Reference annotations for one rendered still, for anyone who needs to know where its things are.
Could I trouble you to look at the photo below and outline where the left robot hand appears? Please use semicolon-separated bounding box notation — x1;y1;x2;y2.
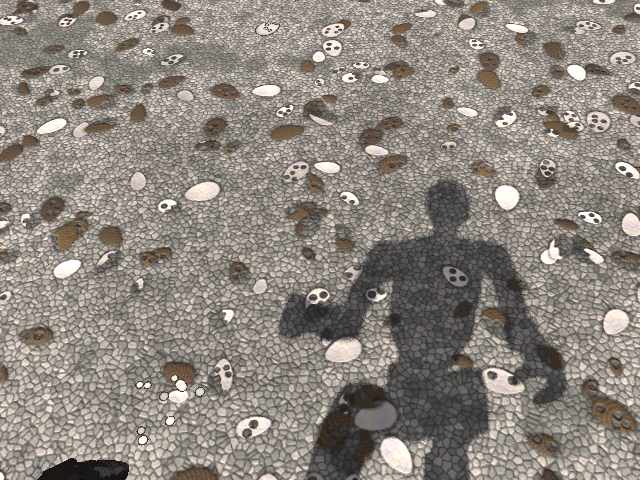
37;458;129;480

